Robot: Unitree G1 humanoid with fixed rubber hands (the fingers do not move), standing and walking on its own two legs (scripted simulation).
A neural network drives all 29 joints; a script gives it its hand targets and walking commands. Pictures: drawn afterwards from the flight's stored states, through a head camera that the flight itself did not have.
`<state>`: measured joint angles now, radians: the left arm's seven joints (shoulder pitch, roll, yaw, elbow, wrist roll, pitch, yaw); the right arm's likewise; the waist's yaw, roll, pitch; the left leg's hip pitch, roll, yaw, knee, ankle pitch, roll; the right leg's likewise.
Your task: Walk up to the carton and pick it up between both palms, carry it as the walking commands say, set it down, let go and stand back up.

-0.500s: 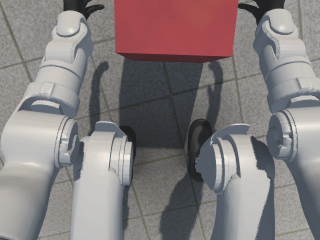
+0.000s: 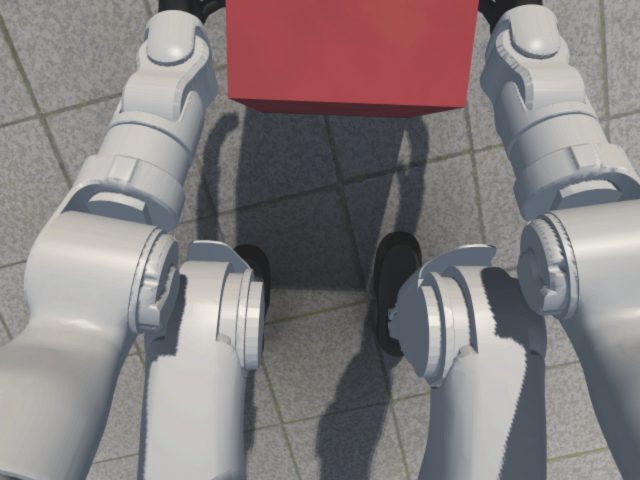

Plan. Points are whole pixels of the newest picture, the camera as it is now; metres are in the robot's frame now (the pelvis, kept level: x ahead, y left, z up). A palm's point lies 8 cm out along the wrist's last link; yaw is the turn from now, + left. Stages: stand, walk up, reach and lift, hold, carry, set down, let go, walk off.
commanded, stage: reach and lift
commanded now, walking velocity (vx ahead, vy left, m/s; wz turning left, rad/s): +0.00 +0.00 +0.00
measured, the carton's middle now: (343, 33) +0.53 -0.03 -0.26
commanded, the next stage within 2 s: none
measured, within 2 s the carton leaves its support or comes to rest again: leaves its support in 0.54 s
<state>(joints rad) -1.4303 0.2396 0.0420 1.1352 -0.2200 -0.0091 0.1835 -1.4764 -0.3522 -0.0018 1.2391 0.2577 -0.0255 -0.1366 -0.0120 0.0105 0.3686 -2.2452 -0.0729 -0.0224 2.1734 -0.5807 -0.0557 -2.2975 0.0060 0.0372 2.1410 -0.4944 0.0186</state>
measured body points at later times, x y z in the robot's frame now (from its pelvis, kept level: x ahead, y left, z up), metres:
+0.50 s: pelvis +0.01 +0.00 -0.02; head +0.37 -0.02 +0.25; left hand +0.55 +0.13 -0.19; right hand +0.55 -0.18 -0.19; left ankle +0.11 +0.12 -0.34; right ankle +0.13 -0.13 -0.34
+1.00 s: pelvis +0.00 +0.00 +0.00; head +0.34 -0.02 +0.30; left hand +0.55 +0.12 -0.12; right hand +0.55 -0.19 -0.13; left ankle +0.11 +0.13 -0.34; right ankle +0.13 -0.13 -0.34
